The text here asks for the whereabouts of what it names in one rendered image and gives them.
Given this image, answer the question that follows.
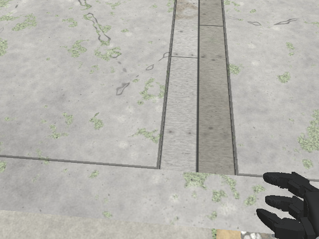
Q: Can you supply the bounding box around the robot right hand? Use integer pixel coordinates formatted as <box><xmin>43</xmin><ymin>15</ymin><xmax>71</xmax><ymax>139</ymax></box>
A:
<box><xmin>256</xmin><ymin>171</ymin><xmax>319</xmax><ymax>239</ymax></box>

